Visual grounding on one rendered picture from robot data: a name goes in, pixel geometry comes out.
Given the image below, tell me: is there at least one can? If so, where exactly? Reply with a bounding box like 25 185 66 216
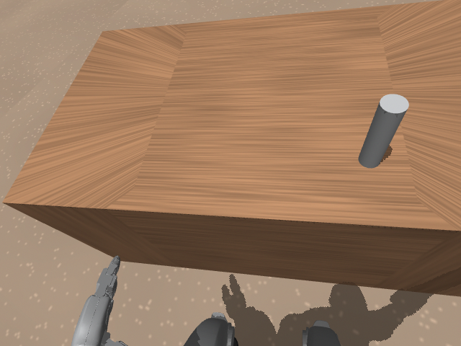
359 94 409 168

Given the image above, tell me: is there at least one left robot hand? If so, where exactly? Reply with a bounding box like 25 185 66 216
71 256 128 346

